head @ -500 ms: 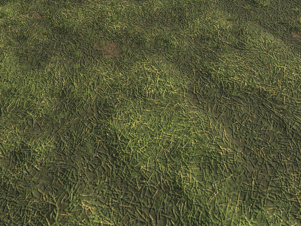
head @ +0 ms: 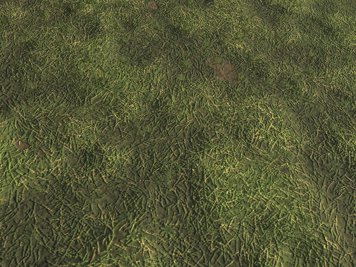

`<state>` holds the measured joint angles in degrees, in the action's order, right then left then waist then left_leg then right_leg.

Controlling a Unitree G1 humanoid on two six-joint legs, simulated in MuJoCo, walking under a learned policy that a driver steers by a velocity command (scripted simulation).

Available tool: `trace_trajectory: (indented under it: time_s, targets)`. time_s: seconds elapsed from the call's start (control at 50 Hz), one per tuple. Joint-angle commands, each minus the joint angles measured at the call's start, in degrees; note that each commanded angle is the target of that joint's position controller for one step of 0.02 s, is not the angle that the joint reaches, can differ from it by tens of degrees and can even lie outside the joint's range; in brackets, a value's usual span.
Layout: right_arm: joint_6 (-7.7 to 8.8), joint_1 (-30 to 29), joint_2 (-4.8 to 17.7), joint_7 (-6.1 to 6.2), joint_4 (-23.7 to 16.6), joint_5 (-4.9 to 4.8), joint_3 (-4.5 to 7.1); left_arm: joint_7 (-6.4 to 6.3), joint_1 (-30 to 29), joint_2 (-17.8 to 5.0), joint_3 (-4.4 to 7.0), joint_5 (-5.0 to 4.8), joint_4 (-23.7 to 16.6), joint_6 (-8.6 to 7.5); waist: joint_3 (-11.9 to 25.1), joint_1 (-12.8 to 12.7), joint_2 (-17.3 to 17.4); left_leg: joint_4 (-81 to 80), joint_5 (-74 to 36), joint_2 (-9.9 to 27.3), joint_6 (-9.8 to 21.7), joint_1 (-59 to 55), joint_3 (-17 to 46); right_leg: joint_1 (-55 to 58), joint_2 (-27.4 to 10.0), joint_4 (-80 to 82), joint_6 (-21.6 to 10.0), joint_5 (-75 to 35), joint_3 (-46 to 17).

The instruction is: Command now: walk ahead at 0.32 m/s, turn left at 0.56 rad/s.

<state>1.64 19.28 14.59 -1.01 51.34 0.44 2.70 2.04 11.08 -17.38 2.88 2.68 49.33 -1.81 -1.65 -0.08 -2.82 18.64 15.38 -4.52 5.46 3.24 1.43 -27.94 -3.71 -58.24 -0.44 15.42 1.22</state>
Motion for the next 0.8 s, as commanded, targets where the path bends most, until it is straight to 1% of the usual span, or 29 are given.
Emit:
trace_trajectory:
  time_s: [0.02,0.06,0.12,0.16,0.18,0.2,0.22,0.24,0.26,0.28,0.3,0.32,0.34,0.36,0.38,0.4,0.44,0.46,0.5,0.56,0.62,0.64,0.66,0.68,0.7,0.72,0.74,0.76,0.8]
  targets:
    - [1.70,2.01,9.71,0.55,-1.98,-0.65,2.04,-0.31,-2.08,-4.40,0.77,-0.09,-3.63,0.16,-1.81,-0.64,5.83,-3.62,-43.00,12.85,7.17,-5.48,10.97,-11.08,0.97,-0.97,2.09,-3.22,0.69]
    - [1.26,3.71,9.61,0.87,-1.49,-0.31,1.96,-0.64,-5.39,-3.37,0.26,-0.71,-5.20,0.52,-1.92,0.37,6.90,-1.37,-50.15,11.35,6.34,-3.60,9.54,-10.54,2.41,2.63,2.78,-4.26,1.85]
    - [0.14,5.44,8.73,1.63,-0.83,-0.02,1.60,-0.75,-11.02,-1.83,-0.76,-1.22,-7.52,0.50,-2.32,2.50,8.70,0.94,-51.83,9.73,4.53,-2.76,9.34,-8.46,4.45,13.00,2.35,-8.01,3.05]
    - [-0.16,5.85,8.07,2.03,-0.47,0.20,1.30,-0.72,-10.83,-1.56,-1.28,-1.49,-7.37,0.16,-0.95,3.27,9.33,2.23,-53.37,9.42,2.79,-3.30,8.59,-3.66,5.78,19.38,0.85,-11.46,4.26]
    - [-0.05,5.22,7.43,2.21,-0.34,0.40,1.01,-0.83,-9.11,-1.68,-1.39,-1.48,-6.67,-0.11,-0.22,2.78,9.46,3.08,-54.45,9.36,1.64,-2.70,8.08,0.56,6.25,22.25,-0.33,-12.60,4.52]
    - [0.35,4.44,7.17,2.42,-0.23,0.53,0.78,-1.09,-5.68,-2.54,-1.15,-1.37,-5.37,-0.41,1.05,1.46,9.58,4.77,-56.80,9.77,0.48,-2.36,8.51,5.90,6.98,23.98,-1.75,-13.31,4.29]
    - [0.82,3.31,7.57,2.72,-0.05,0.52,0.78,-1.45,-0.42,-3.65,-0.73,-1.27,-3.37,-0.76,2.63,-0.78,9.92,7.95,-59.11,10.51,-0.27,-3.01,9.25,10.75,7.38,25.45,-3.07,-13.49,3.38]
    - [1.10,1.21,8.59,2.79,0.09,0.25,0.99,-1.75,6.52,-4.24,-0.43,-1.24,-0.87,-1.38,4.44,-4.53,9.14,14.40,-58.16,10.02,-0.69,-4.10,8.36,16.01,6.77,30.04,-4.17,-16.76,2.41]
    - [1.47,-0.10,8.88,2.50,-0.16,-0.16,1.08,-2.23,12.70,-5.01,-0.27,-0.96,1.33,-2.33,6.80,-7.59,6.05,24.20,-47.79,7.04,-1.33,-1.24,6.53,24.22,3.36,35.19,-5.18,-27.97,-0.22]
    - [1.59,4.96,4.87,2.30,-0.82,-0.54,0.35,-2.52,15.78,-9.38,0.21,-0.69,1.70,-2.76,13.08,-4.90,-6.02,42.42,-7.63,-0.01,-2.78,8.04,2.93,36.28,-11.10,28.60,-10.46,-60.78,-15.88]
    - [0.50,15.44,3.57,2.24,2.14,-1.42,0.35,-2.24,13.82,-9.57,0.42,-2.30,2.11,-1.84,21.07,0.21,-12.35,53.19,18.11,-5.74,-3.53,13.94,4.55,39.55,-19.86,33.29,-20.44,-66.20,-33.91]
    - [-0.36,13.07,6.27,2.32,3.53,1.34,0.30,-1.76,6.25,-7.32,0.34,-3.83,0.00,-1.15,14.74,1.55,-4.01,56.50,14.49,-1.64,-3.58,16.43,5.63,31.45,-17.72,37.16,-20.88,-48.95,-33.08]
    - [-0.53,4.70,7.48,2.09,1.73,2.49,0.58,-1.73,1.05,-4.82,-0.10,-3.64,-1.74,-0.68,7.49,0.60,-0.23,56.87,12.30,-0.32,-3.65,20.06,4.10,25.04,-14.23,38.66,-19.74,-38.39,-27.92]
    - [-0.76,0.81,7.24,1.92,0.54,2.45,0.57,-1.86,-0.46,-3.38,-0.51,-2.97,-1.89,-0.28,4.19,1.03,2.07,53.87,10.63,1.54,-3.72,20.98,3.73,20.44,-11.27,40.51,-17.71,-33.17,-23.90]
    - [-1.39,-1.11,7.07,1.73,-0.31,2.20,0.51,-2.11,0.39,-3.57,-0.43,-2.76,-1.35,-0.11,2.75,1.22,1.32,50.39,9.46,2.89,-4.04,20.18,3.50,17.09,-8.88,42.07,-16.09,-30.93,-20.86]
    - [-1.98,0.05,6.12,1.45,-0.15,2.12,0.19,-2.02,1.52,-4.15,-0.08,-2.49,-0.49,0.19,3.72,1.99,-0.05,47.62,8.73,3.16,-4.35,17.84,2.67,15.12,-6.73,43.26,-14.66,-23.38,-19.15]
    - [-2.50,-0.35,5.07,1.19,-0.57,2.02,-0.19,-1.71,2.29,-5.04,0.60,-2.05,-0.14,0.50,4.76,2.21,-1.53,40.76,9.61,3.00,-5.11,16.32,1.06,12.90,-3.71,45.87,-13.37,-3.71,-18.94]
    - [-2.64,-1.71,4.96,1.14,-1.01,1.93,-0.28,-1.72,2.19,-5.64,0.96,-1.89,-0.25,0.79,3.93,1.84,-2.74,36.99,10.97,2.72,-5.64,16.61,0.41,11.65,-3.17,47.87,-13.45,6.09,-20.24]
    - [-2.50,-4.50,4.94,1.31,-2.06,1.85,-0.34,-1.81,2.80,-6.72,1.62,-1.55,-0.30,1.29,2.02,1.02,-4.14,31.42,11.80,2.38,-6.55,16.86,-0.49,9.48,-3.74,50.81,-13.87,15.05,-23.38]
    - [-1.53,-6.57,4.94,1.49,-3.17,1.65,-0.38,-1.77,3.21,-7.57,2.57,-1.72,-0.54,1.73,2.62,0.48,-3.86,26.26,8.91,2.25,-6.81,14.96,-0.71,8.24,-3.56,51.41,-12.97,18.10,-25.37]
    - [-0.52,-5.00,4.98,1.77,-3.60,0.98,-0.38,-1.41,0.64,-7.55,3.30,-1.85,-1.82,2.30,2.62,1.73,-4.47,18.66,9.04,0.84,-5.67,8.87,-1.42,4.23,-1.68,50.68,-11.06,20.31,-25.79]
    - [-0.22,-2.90,4.80,2.08,-3.31,0.70,-0.40,-1.29,-0.75,-7.36,3.51,-1.86,-2.44,2.61,2.16,2.98,-4.41,13.72,8.35,0.21,-4.86,5.21,-1.94,1.90,-0.61,49.73,-10.00,21.11,-25.55]
    - [0.13,1.23,4.42,2.54,-2.34,0.52,-0.43,-1.31,-3.00,-6.88,3.68,-1.91,-3.37,3.00,1.27,5.45,-3.70,5.56,5.31,-0.14,-3.64,-0.88,-2.81,-2.14,1.51,47.57,-7.97,22.08,-24.25]
    - [0.60,6.76,6.18,3.35,-1.07,0.72,0.05,-1.42,-5.40,-5.29,3.54,-1.84,-4.92,2.99,-0.26,7.98,-1.35,-2.84,6.48,1.57,-2.11,-9.07,-1.57,-9.55,5.53,42.79,-3.75,21.92,-20.76]
    - [0.97,7.07,10.47,4.45,-1.02,0.79,1.03,-1.48,-2.71,-0.16,2.51,-2.86,-5.47,2.52,0.80,6.18,13.31,-9.46,17.62,15.85,-0.46,-12.54,13.45,-15.20,9.72,23.77,-2.21,20.64,-12.87]
    - [1.07,0.73,14.30,4.76,-3.13,2.13,2.10,-1.26,-3.71,0.28,1.97,-2.49,-7.20,1.82,-1.59,3.72,17.73,-15.57,29.09,28.22,4.64,-5.27,33.11,-20.91,11.31,10.46,-1.97,10.84,-6.30]
    - [1.48,-3.31,10.79,4.62,-4.20,2.08,1.53,-0.66,-3.30,-3.68,2.58,-1.01,-6.66,1.33,-3.33,0.55,7.32,-15.19,28.21,27.01,5.14,0.42,30.12,-17.94,6.25,5.25,-2.36,4.45,-9.80]
    - [2.08,-5.97,9.19,4.16,-5.04,1.32,1.12,0.23,-0.36,-4.13,2.97,-0.86,-5.66,1.01,-2.57,-1.80,6.49,-14.47,24.37,24.19,4.18,1.59,25.19,-16.19,5.82,2.85,-1.93,1.43,-8.88]
    - [3.25,-5.51,8.45,3.43,-5.31,0.64,0.95,1.18,0.95,-3.89,2.93,0.00,-4.78,1.20,-1.90,-1.52,7.53,-13.98,13.95,19.77,2.95,0.35,14.77,-16.26,4.81,-3.12,-0.21,-1.75,-5.94]
